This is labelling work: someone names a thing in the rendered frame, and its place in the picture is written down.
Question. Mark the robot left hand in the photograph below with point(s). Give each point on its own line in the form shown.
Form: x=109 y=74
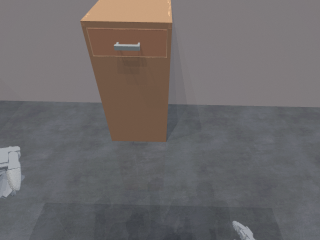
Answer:
x=10 y=171

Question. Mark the robot right hand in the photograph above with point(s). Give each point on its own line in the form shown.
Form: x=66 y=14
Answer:
x=244 y=232

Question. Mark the drawer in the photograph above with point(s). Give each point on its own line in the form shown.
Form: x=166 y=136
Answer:
x=153 y=42

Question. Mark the cabinet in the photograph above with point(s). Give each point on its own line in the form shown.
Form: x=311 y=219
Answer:
x=134 y=90

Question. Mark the handle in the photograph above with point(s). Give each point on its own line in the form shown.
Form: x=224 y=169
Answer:
x=127 y=47

